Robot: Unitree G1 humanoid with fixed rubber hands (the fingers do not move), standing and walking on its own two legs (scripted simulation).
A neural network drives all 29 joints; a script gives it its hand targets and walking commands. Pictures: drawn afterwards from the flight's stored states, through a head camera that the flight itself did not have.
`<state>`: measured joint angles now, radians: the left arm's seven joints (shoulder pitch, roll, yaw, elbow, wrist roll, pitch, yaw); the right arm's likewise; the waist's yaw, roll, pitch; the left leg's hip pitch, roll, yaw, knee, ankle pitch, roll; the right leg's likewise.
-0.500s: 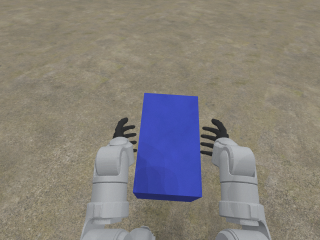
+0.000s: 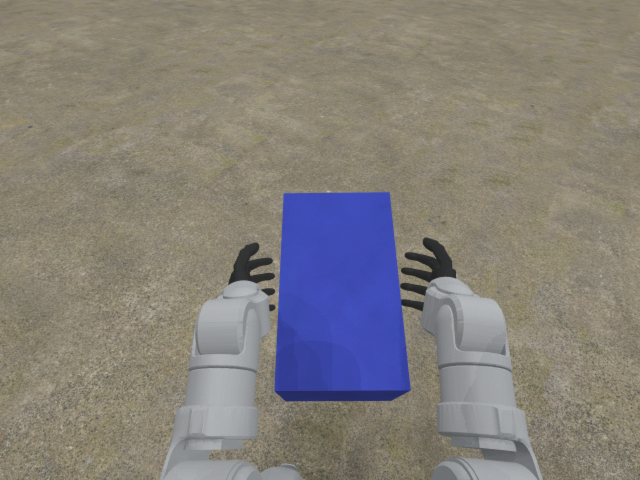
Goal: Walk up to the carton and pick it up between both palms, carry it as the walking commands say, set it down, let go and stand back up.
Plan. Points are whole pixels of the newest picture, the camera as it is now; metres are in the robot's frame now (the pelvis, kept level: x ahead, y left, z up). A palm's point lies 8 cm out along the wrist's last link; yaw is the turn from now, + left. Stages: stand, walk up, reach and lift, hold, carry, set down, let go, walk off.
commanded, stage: carry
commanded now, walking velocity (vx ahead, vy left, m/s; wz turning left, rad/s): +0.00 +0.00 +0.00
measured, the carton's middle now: (337, 297) +0.38 +0.01 +0.00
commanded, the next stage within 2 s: hold in 1.10 s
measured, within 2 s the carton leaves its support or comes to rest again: neither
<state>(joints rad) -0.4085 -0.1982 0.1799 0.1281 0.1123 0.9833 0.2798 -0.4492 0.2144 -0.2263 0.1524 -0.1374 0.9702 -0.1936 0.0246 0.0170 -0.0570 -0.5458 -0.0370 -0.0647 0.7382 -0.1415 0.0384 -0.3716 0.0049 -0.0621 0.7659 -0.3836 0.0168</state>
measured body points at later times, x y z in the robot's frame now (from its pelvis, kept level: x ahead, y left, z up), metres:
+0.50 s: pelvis +0.00 -0.02 +0.01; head -0.04 -0.02 +0.46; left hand +0.31 +0.12 +0.08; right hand +0.33 -0.13 +0.10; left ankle +0.13 +0.08 -0.70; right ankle +0.02 -0.13 -0.70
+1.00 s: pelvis +0.00 -0.02 +0.01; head -0.03 -0.02 +0.46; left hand +0.32 +0.12 +0.08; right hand +0.34 -0.13 +0.10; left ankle +0.13 +0.08 -0.70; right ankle +0.02 -0.13 -0.70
